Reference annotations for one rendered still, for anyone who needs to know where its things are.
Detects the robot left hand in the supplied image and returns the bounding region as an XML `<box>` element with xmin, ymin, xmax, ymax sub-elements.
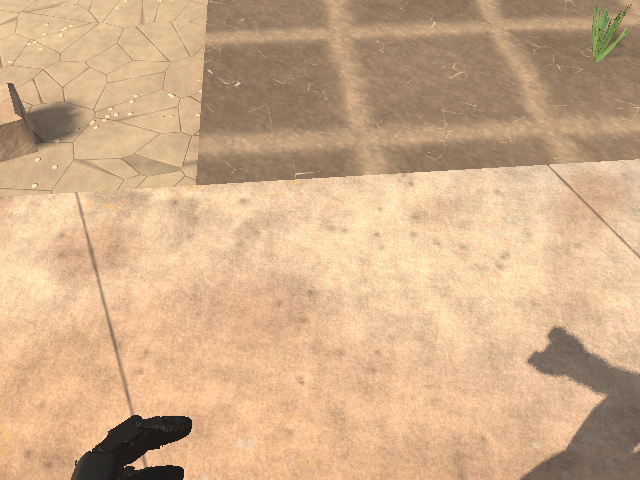
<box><xmin>71</xmin><ymin>415</ymin><xmax>192</xmax><ymax>480</ymax></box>

